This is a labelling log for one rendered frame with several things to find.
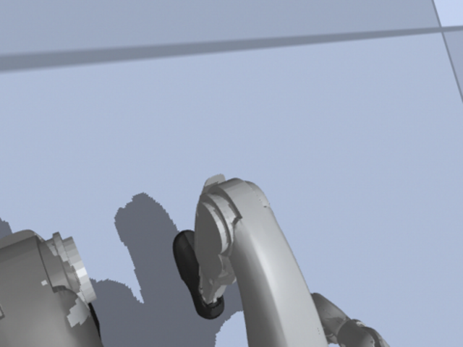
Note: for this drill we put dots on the right robot foot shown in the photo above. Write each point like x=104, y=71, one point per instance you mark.
x=188, y=267

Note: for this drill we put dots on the left robot foot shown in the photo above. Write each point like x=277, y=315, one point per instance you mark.
x=95, y=318

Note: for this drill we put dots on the right robot arm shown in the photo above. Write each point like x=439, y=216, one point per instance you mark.
x=355, y=333

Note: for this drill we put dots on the right robot hand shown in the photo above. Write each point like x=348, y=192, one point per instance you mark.
x=331, y=317

